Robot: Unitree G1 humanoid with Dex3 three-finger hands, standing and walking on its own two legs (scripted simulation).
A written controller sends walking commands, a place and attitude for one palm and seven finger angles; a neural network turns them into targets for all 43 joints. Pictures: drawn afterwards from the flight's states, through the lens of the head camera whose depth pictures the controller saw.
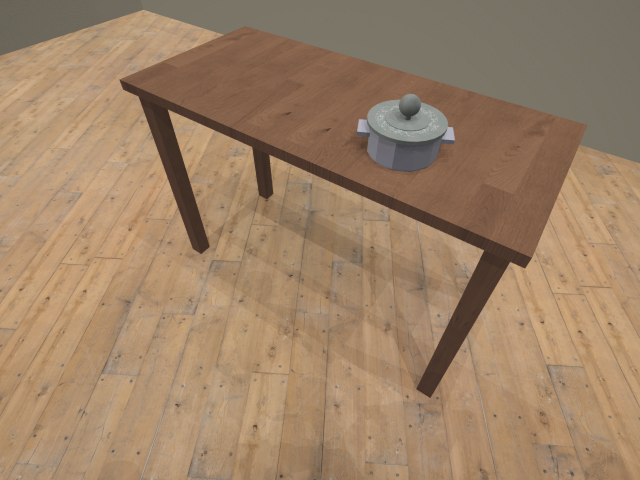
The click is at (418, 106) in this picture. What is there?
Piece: lid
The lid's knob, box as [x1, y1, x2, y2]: [399, 94, 420, 116]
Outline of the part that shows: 413,94 407,94 403,96 399,102 399,109 404,115 413,115 418,111 420,107 420,101 418,97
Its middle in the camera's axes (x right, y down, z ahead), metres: +0.18 -0.27 +0.80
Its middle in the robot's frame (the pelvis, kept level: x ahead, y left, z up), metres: +0.80 -0.14 +0.08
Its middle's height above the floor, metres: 0.86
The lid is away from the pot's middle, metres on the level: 0.00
